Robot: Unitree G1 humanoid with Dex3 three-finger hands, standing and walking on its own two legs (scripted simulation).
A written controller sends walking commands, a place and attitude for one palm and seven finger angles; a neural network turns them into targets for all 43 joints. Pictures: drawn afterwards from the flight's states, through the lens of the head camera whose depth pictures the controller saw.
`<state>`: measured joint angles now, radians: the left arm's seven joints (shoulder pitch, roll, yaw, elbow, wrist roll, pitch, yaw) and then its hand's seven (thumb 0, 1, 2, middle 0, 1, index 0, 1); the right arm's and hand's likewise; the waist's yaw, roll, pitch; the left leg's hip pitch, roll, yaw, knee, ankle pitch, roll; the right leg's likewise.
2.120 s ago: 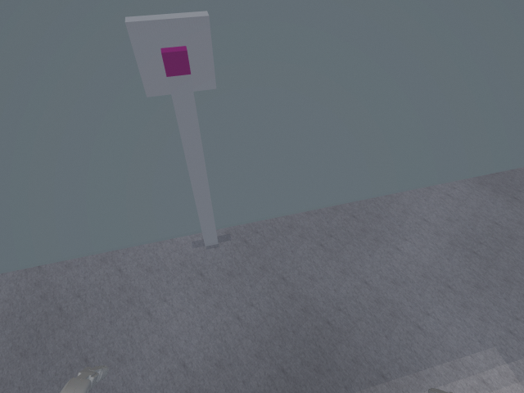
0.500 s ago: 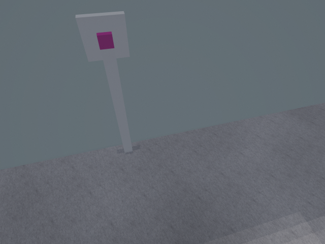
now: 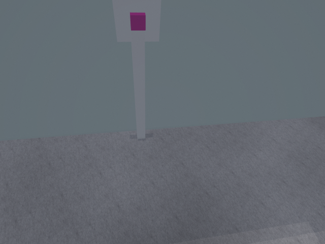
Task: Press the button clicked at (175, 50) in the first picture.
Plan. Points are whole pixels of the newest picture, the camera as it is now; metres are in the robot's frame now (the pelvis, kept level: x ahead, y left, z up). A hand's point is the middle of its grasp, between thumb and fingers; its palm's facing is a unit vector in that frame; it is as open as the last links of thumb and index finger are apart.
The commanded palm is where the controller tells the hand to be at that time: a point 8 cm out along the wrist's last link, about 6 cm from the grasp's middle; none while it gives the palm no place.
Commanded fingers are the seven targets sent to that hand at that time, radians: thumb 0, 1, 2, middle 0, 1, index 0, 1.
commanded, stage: turn to face it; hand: left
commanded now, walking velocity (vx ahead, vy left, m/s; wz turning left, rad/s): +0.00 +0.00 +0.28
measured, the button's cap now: (137, 21) +0.86 +0.15 +0.12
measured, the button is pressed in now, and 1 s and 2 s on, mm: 0 0 0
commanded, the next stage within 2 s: take the last steps up to it in 0.22 s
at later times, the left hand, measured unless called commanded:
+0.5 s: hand out of the picture -0.04 +0.14 -0.15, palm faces +0.19 -0.95 -0.23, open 7.3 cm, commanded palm none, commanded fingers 0.00 0.90 0.90 -0.20 -0.30 -0.20 -0.30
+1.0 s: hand out of the picture +0.05 +0.15 -0.17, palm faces +0.14 -0.98 -0.14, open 7.3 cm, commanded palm none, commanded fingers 0.00 0.90 0.90 -0.20 -0.30 -0.20 -0.30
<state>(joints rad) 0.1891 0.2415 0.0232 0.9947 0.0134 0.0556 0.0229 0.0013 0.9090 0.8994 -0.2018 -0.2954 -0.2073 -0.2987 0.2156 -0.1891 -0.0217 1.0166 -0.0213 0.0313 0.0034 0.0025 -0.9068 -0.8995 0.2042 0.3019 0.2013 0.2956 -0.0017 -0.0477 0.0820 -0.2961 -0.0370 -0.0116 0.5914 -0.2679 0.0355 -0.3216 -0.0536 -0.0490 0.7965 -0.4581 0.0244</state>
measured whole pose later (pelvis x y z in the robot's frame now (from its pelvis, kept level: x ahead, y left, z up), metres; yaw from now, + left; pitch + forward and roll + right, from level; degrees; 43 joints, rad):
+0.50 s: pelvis -0.02 -0.05 +0.02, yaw +8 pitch -1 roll +1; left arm 0.33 0.16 0.02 1.02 0.02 -0.01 0.02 0.00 0.91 0.90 -0.20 -0.30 -0.20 -0.30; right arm 0.28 -0.22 -0.08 1.03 -0.04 0.05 0.01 0.00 -0.91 -0.90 0.20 0.30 0.20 0.30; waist 0.00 0.02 -0.03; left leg -0.45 0.02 0.00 0.97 -0.31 -0.02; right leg -0.12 -0.01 -0.07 0.40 -0.27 -0.04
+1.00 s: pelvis +0.08 -0.04 +0.01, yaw +5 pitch +0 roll -1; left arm 0.30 0.22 0.08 1.10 0.03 0.03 -0.04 0.00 0.92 0.90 -0.20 -0.29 -0.20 -0.30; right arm 0.43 -0.09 -0.03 1.13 -0.03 -0.06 -0.04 0.00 -0.92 -0.90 0.20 0.30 0.20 0.30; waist 0.00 -0.06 0.02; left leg 0.00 0.11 0.17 0.35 -0.33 -0.05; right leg -0.62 -0.10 -0.05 1.10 -0.19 0.02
